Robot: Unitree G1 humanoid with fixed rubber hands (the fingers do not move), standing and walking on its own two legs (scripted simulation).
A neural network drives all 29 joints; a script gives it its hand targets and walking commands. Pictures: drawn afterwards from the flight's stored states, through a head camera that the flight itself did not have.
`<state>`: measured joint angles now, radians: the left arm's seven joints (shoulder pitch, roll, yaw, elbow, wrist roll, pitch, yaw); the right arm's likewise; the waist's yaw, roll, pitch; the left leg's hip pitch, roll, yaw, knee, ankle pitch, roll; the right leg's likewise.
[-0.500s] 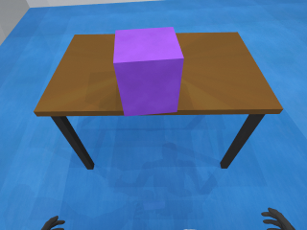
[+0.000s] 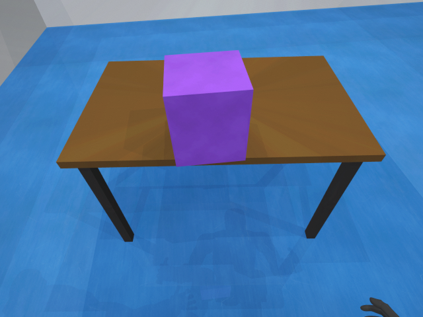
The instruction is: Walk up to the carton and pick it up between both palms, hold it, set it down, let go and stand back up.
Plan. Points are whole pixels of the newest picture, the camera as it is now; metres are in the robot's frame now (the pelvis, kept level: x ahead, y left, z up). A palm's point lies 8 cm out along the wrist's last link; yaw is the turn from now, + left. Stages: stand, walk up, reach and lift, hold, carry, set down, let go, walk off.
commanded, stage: walk up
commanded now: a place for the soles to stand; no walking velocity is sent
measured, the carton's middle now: (206, 110) +0.66 +0.04 +0.01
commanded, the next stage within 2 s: none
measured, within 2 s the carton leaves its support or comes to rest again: neither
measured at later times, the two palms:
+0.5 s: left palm (14, 315) +0.16 +0.42 -0.10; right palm out of the picture +0.10 -0.20 -0.07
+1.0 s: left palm (59, 244) +0.29 +0.37 -0.08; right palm (338, 273) +0.24 -0.24 -0.12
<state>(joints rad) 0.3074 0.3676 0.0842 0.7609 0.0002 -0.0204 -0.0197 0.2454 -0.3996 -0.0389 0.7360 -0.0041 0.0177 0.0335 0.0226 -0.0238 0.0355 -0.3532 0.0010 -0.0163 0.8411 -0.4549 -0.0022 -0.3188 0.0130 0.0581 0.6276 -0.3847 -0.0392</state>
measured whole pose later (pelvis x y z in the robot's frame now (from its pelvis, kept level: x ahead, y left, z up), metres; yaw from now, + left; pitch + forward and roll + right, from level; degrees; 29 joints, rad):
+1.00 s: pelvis +0.20 +0.06 -0.01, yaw +0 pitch -4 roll +2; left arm 0.25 0.36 0.08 0.73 0.00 0.03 -0.01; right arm 0.38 -0.39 -0.04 0.74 0.00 0.01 -0.02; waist 0.00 0.01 0.09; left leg -0.27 0.03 -0.02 0.82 -0.55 0.02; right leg -0.30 0.06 0.02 0.63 -0.26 -0.08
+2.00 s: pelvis +0.20 +0.06 +0.00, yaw +0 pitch -3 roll +1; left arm 0.25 0.36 0.07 0.78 0.00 0.00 -0.01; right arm 0.20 -0.39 -0.04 0.79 0.00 0.01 -0.01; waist -0.01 0.00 0.09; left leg -0.24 0.05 -0.01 0.57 -0.29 -0.02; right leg -0.23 0.02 0.10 0.62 -0.35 0.01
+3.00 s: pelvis +0.20 +0.07 -0.01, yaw +1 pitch -3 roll +0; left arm 0.11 0.36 0.07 0.47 0.00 0.34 0.02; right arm 0.12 -0.37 -0.11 0.95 -0.07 -0.25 0.07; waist -0.03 0.00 0.13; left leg -0.25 0.06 -0.01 0.62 -0.32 -0.05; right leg -0.23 0.02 0.08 0.65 -0.37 0.01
